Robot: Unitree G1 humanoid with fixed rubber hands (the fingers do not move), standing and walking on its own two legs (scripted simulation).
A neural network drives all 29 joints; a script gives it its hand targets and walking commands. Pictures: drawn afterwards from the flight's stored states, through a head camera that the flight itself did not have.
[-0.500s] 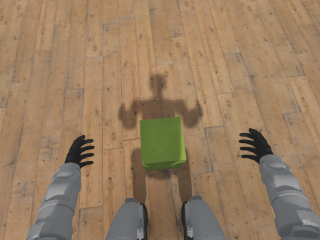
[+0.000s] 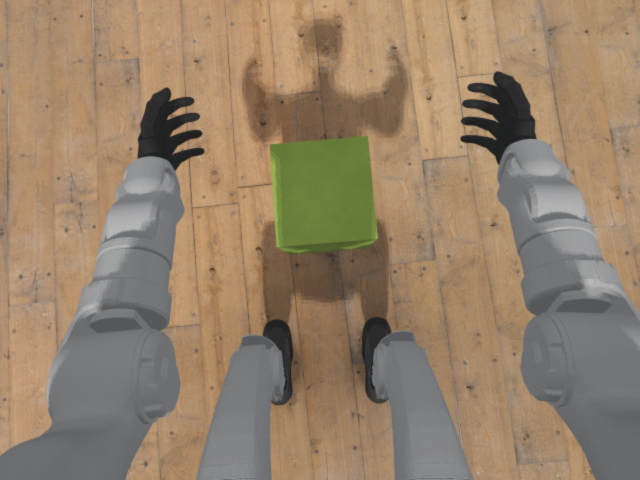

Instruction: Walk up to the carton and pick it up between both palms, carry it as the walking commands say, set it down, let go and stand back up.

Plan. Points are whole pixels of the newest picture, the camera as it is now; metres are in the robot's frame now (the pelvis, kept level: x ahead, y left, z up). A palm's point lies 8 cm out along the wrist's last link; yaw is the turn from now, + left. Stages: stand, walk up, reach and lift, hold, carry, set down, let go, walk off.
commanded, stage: reach and lift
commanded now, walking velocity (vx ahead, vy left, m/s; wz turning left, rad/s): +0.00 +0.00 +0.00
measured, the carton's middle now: (323, 202) +0.50 +0.01 -0.54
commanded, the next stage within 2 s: none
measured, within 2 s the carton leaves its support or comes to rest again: neither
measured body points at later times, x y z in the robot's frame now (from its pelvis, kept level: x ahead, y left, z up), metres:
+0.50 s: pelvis -0.02 +0.00 -0.03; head +0.34 +0.00 +0.22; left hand +0.51 +0.20 -0.19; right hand +0.53 -0.20 -0.19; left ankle +0.09 +0.14 -0.63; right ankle +0.09 -0.11 -0.63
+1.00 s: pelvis -0.05 +0.00 -0.20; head +0.32 +0.00 +0.06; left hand +0.51 +0.18 -0.35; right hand +0.53 -0.19 -0.34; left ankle +0.08 +0.14 -0.63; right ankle +0.08 -0.11 -0.63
